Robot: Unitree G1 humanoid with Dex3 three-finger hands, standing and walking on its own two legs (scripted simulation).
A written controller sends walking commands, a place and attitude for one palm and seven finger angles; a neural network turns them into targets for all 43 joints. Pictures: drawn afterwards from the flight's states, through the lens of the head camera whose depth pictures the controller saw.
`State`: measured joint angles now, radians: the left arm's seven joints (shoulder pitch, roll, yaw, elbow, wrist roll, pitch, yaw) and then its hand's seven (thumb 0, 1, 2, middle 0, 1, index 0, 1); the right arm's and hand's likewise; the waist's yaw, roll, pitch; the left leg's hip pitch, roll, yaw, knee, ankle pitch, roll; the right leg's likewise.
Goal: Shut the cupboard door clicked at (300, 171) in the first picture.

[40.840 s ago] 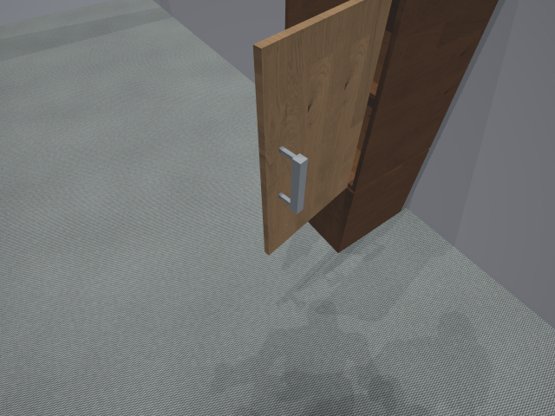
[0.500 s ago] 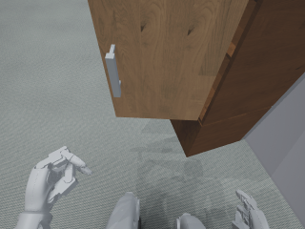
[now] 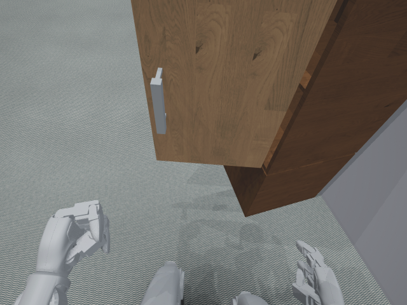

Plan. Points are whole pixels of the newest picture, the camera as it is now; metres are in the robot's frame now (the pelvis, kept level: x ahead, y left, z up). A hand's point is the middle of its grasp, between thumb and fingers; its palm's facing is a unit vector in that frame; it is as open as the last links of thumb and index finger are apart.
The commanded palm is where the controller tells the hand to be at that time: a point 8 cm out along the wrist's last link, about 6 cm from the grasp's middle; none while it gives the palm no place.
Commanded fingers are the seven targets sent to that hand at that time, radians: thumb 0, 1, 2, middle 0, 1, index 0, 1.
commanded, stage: raise the hand and make a fist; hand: left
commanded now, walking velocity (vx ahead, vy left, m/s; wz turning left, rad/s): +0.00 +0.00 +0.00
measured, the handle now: (160, 102) +0.55 +0.16 +0.05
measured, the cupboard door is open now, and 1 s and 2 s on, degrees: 70 70 70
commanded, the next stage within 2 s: bring the fist close to the handle in 0.42 s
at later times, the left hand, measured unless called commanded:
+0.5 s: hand (118, 228) +0.24 +0.17 +0.06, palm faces +0.02 -1.00 -0.04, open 3.1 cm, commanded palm +0.21 +0.22 +0.06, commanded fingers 0.00 0.90 0.90 -1.30 -1.50 -1.30 -1.50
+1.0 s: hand (142, 176) +0.33 +0.15 +0.07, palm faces +0.02 -1.00 -0.02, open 3.1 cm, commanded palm +0.32 +0.20 +0.06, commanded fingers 0.00 0.90 0.90 -1.30 -1.50 -1.30 -1.50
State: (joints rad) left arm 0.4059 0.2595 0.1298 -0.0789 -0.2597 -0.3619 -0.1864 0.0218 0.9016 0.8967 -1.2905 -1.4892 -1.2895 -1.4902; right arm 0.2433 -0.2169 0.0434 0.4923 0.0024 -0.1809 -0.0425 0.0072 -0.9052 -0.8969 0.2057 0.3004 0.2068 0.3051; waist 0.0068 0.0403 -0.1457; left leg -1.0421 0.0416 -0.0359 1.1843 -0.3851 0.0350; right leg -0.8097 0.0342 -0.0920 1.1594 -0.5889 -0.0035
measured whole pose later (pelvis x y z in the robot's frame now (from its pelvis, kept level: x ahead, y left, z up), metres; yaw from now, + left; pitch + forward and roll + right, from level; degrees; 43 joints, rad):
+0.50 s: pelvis +0.01 -0.02 +0.00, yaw +0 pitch +15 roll -4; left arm 0.38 0.23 0.13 -0.02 -0.28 -0.38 -0.21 0.02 0.90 0.90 -1.30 -1.50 -1.30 -1.50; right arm 0.25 -0.24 0.01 0.53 0.02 -0.18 -0.04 0.01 -0.91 -0.90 0.20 0.30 0.20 0.30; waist 0.01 0.06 -0.17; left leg -1.05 0.05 -0.03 1.20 -0.41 0.01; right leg -0.83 0.04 -0.08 1.19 -0.62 -0.02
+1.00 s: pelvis +0.02 -0.01 +0.00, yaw -1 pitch +16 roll -3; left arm 0.01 0.22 0.12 0.20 -0.22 -0.34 -0.11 0.02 0.90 0.90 -1.30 -1.50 -1.30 -1.50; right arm 0.26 -0.24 0.02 0.57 0.00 -0.15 -0.04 0.01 -0.91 -0.90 0.20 0.30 0.20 0.30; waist -0.02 0.05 -0.16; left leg -1.04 0.05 -0.01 1.16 -0.40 0.02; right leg -0.83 0.04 -0.06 1.16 -0.61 -0.02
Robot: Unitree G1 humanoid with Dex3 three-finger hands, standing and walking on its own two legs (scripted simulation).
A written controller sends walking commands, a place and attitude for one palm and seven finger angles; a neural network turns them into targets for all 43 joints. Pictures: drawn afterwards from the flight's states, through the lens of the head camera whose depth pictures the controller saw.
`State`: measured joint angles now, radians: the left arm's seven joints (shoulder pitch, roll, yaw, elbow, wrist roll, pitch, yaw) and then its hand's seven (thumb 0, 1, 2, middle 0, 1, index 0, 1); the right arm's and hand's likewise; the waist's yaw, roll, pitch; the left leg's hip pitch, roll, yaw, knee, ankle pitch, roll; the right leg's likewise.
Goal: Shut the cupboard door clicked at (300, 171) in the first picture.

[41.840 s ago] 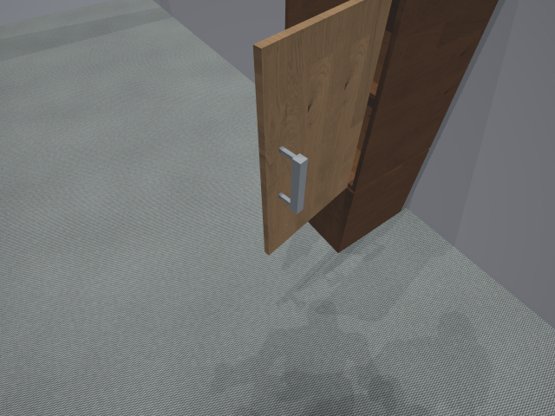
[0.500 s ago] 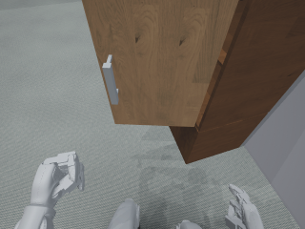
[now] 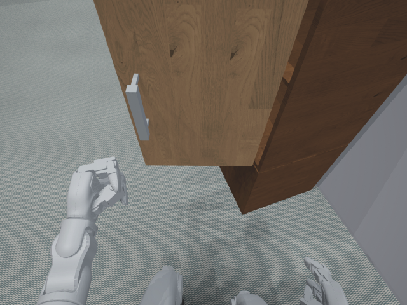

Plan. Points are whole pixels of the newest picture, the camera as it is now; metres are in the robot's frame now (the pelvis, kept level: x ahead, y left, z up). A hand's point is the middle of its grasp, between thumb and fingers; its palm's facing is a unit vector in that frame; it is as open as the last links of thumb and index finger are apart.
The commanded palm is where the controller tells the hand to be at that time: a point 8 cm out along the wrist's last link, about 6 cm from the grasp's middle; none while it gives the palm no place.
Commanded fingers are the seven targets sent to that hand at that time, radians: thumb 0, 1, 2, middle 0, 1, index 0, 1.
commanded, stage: bring the fist close to the handle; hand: left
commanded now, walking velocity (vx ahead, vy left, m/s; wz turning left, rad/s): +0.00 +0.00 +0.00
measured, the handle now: (140, 109) +0.53 +0.18 +0.05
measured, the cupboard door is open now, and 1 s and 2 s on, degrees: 70 70 54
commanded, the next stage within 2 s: push the door shut along its arc in 0.92 s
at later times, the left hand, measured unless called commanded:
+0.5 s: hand (149, 142) +0.42 +0.14 +0.06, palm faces +0.03 -1.00 -0.03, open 3.1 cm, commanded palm +0.41 +0.19 +0.05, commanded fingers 0.00 0.90 0.90 -1.30 -1.50 -1.30 -1.50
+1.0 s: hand (146, 139) +0.43 +0.15 +0.06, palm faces +0.07 -1.00 -0.02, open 3.1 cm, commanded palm +0.40 +0.19 +0.05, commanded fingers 0.00 0.90 0.90 -1.30 -1.50 -1.30 -1.50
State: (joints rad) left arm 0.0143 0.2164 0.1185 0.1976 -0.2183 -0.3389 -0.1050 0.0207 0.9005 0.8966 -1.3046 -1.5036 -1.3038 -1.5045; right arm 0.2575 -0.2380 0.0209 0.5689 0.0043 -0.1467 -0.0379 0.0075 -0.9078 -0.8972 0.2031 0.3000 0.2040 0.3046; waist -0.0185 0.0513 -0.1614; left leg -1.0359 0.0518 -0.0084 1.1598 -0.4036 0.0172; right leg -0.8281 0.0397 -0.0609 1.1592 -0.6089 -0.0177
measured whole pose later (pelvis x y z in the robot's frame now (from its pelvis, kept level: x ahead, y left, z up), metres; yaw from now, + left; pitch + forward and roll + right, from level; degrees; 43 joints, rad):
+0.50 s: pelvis +0.00 +0.00 +0.00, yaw -1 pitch +18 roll -3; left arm -0.52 0.23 0.17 0.78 -0.13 -0.41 -0.04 0.02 0.90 0.90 -1.30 -1.50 -1.30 -1.50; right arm 0.29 -0.25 0.00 0.66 -0.01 -0.07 0.00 0.00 -0.91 -0.90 0.20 0.30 0.20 0.30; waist -0.07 0.05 -0.16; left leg -1.08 0.05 0.00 1.14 -0.39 0.02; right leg -0.88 0.04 -0.05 1.15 -0.59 -0.02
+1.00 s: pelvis +0.00 -0.01 +0.00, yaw -1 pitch +19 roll -2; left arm -0.55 0.25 0.24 0.88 -0.13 -0.53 -0.08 0.02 0.90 0.90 -1.31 -1.50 -1.30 -1.50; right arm 0.31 -0.25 -0.02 0.67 -0.01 -0.02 0.01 0.00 -0.91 -0.90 0.20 0.30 0.20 0.30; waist -0.07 0.04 -0.16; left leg -1.08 0.06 0.00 1.13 -0.38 0.00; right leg -0.89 0.05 -0.05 1.16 -0.60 -0.03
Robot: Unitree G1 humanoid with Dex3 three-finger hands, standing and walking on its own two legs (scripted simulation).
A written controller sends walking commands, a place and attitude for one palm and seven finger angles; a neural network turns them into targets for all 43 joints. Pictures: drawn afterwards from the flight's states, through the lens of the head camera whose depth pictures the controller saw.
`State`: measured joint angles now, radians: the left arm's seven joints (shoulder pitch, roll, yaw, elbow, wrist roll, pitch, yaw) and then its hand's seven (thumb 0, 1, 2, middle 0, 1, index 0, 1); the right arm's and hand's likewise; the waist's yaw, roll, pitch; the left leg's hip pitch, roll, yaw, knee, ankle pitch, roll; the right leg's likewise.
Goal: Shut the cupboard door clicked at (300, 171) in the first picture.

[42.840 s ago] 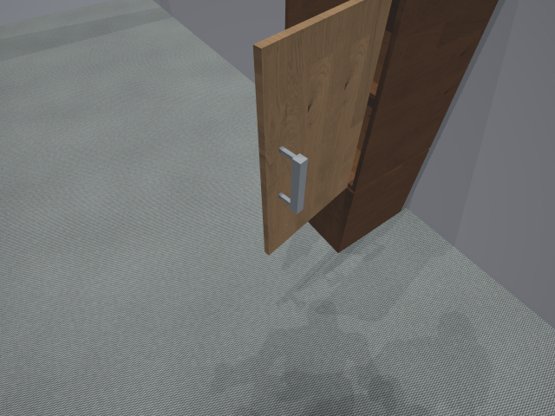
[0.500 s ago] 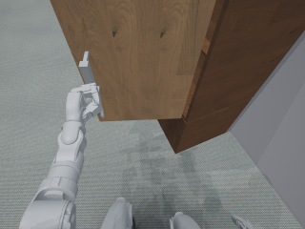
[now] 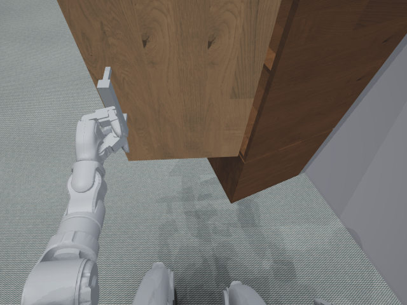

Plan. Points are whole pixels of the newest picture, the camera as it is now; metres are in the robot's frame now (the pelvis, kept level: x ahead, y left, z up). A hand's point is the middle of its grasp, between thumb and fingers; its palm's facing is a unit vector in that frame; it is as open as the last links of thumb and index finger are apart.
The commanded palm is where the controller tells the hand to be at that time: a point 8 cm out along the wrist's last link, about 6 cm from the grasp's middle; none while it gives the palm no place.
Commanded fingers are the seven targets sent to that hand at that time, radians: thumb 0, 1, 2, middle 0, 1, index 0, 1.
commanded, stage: push the door shut along its arc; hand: left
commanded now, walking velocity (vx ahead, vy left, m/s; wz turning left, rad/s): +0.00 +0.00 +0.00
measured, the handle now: (116, 104) +0.53 +0.20 +0.05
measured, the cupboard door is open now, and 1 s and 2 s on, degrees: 70 54 47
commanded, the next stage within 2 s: pull the fist back off the door in 1.44 s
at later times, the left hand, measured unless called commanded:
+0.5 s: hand (124, 116) +0.48 +0.17 +0.07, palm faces -0.05 -1.00 -0.02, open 3.1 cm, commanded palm +0.47 +0.20 +0.05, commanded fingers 0.00 0.90 0.90 -1.30 -1.50 -1.30 -1.50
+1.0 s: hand (138, 94) +0.55 +0.15 +0.06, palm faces -0.16 -0.99 -0.03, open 3.1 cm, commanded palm +0.55 +0.16 +0.05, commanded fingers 0.00 0.90 0.90 -1.30 -1.50 -1.30 -1.50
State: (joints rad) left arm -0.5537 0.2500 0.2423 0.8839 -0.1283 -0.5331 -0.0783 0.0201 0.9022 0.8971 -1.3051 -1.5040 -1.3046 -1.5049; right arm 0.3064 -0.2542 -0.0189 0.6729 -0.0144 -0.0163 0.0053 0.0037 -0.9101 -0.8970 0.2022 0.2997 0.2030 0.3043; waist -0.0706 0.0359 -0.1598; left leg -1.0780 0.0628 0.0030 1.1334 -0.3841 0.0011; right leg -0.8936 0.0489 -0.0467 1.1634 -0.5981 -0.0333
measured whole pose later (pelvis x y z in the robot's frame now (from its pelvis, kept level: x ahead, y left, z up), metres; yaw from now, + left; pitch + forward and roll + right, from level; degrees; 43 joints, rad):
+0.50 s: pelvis -0.01 +0.01 -0.01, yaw -1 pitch +22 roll -3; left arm -0.82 0.37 0.29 1.12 -0.12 -0.46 -0.21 0.02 0.90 0.90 -1.32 -1.50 -1.30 -1.50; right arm 0.34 -0.26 0.00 0.68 -0.01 0.00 0.00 0.00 -0.91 -0.90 0.20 0.30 0.20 0.30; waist -0.12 0.05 -0.16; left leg -1.19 0.07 0.00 1.20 -0.40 0.02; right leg -0.99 0.05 -0.05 1.21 -0.60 -0.02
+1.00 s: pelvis -0.01 +0.02 -0.03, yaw -2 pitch +27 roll -6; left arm -1.14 0.52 0.29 1.28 -0.05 -0.37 -0.25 0.02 0.90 0.90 -1.31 -1.50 -1.30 -1.50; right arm 0.38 -0.27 0.02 0.68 -0.03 -0.03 0.03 0.00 -0.91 -0.90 0.20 0.30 0.20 0.30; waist -0.21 0.07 -0.14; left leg -1.36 0.07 -0.02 1.29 -0.41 0.04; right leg -1.15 0.06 -0.07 1.28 -0.61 -0.01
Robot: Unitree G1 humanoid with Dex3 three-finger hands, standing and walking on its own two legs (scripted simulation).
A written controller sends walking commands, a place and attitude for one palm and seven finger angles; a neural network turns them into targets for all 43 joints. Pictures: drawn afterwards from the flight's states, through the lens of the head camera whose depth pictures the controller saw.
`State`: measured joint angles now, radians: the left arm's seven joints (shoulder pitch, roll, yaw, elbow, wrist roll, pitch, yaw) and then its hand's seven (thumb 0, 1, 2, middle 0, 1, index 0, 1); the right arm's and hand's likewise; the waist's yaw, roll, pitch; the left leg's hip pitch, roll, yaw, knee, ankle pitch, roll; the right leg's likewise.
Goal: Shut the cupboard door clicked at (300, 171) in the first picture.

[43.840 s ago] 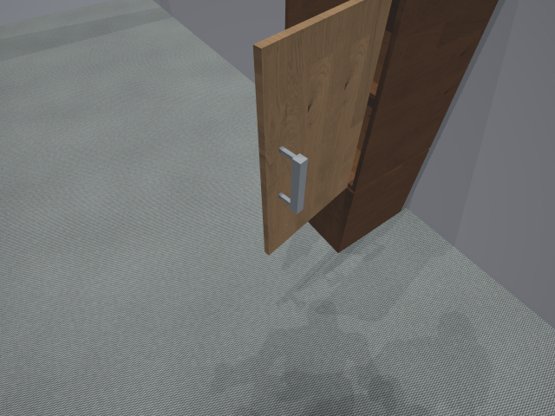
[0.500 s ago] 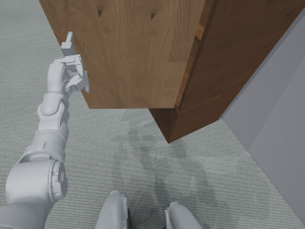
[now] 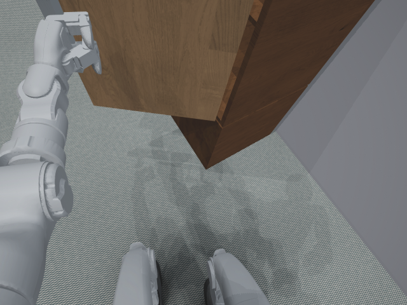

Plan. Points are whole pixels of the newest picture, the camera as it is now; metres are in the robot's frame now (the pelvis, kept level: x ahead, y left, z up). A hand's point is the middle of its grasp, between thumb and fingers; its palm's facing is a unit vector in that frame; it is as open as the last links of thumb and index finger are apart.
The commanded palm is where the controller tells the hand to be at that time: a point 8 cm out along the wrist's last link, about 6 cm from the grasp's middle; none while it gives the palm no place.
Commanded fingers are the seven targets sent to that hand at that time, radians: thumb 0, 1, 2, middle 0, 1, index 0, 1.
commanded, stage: push the door shut along its arc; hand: left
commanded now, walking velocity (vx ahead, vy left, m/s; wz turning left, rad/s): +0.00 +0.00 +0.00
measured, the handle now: (67, 28) +0.63 +0.20 +0.08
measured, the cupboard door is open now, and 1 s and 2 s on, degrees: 54 47 47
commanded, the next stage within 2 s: pull the fist back off the door in 0.44 s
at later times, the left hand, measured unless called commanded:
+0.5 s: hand (116, 28) +0.61 +0.11 +0.10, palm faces -0.24 -0.97 -0.04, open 3.0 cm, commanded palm +0.62 +0.12 +0.09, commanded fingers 0.00 0.90 0.90 -1.30 -1.50 -1.30 -1.50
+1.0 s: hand (115, 36) +0.59 +0.11 +0.10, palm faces +0.13 -0.99 +0.00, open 3.1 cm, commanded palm +0.55 +0.14 +0.09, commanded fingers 0.00 0.90 0.90 -1.30 -1.50 -1.30 -1.50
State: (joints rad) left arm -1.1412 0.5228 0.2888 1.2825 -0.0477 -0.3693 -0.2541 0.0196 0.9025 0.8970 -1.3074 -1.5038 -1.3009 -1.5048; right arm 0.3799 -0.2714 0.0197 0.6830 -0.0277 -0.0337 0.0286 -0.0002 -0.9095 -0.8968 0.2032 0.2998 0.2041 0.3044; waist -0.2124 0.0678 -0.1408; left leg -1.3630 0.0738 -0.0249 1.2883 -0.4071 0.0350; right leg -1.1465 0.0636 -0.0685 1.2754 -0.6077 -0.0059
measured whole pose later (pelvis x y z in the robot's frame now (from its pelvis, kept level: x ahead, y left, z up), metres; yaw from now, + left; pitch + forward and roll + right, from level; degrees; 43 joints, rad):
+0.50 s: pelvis +0.01 -0.01 -0.02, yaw -2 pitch +32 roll -7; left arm -1.37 0.67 0.32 1.34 0.04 -0.25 -0.35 0.01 0.88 0.90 -1.30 -1.50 -1.30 -1.50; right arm 0.43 -0.26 0.05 0.68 -0.04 -0.03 0.03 0.00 -0.91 -0.90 0.20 0.30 0.20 0.30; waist -0.28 0.09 -0.12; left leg -1.50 0.10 -0.03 1.37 -0.45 0.03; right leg -1.28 0.09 -0.07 1.35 -0.64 -0.02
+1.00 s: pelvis +0.02 -0.02 +0.01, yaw +0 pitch +28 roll -5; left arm -1.11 0.41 0.38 1.24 0.03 -0.34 0.06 0.02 0.90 0.90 -1.30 -1.50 -1.30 -1.50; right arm 0.43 -0.23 0.01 0.67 -0.07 0.00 0.10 0.00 -0.91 -0.90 0.20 0.30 0.20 0.30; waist -0.22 0.08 -0.16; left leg -1.31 0.09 -0.03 1.24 -0.43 0.00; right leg -1.10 0.08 -0.07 1.22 -0.62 -0.03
